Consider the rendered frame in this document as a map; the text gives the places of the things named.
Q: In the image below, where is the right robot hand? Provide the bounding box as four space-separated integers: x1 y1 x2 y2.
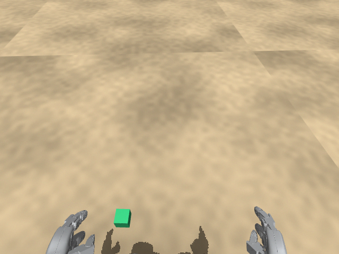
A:
246 206 287 254

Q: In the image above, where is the left robot hand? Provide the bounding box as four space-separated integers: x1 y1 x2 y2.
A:
46 210 95 254

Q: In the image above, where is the cube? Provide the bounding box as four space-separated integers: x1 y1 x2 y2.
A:
114 209 131 228

